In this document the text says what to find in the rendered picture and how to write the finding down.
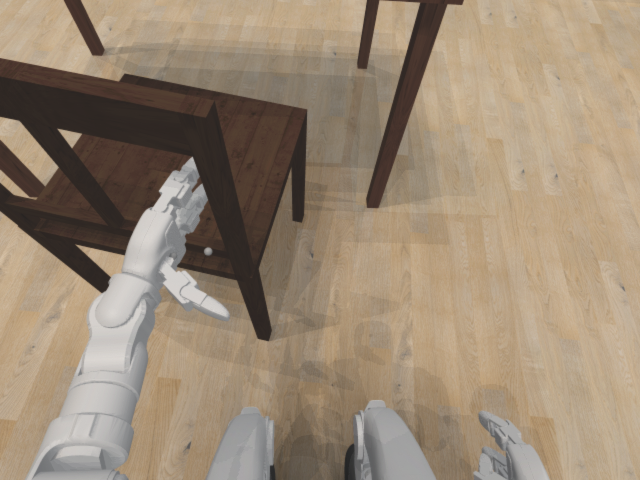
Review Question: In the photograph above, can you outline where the right robot thigh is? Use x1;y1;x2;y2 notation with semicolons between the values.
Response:
353;407;436;480

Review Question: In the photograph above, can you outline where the robot right hand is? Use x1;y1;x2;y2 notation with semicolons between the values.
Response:
473;411;550;480

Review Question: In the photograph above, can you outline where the left robot forearm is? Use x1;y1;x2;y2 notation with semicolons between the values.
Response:
25;273;162;480

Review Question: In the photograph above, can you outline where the robot right shin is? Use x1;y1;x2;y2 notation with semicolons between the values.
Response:
354;400;386;480

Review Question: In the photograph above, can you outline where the robot left hand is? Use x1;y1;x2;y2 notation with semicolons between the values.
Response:
121;157;230;321

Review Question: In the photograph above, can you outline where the chair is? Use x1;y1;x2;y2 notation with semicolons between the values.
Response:
0;58;307;341

